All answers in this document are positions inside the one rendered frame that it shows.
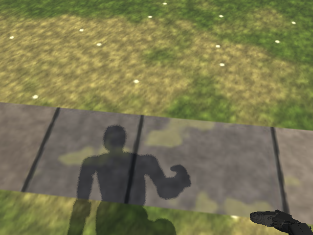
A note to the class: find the right robot hand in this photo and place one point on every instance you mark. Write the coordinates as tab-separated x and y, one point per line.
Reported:
281	221

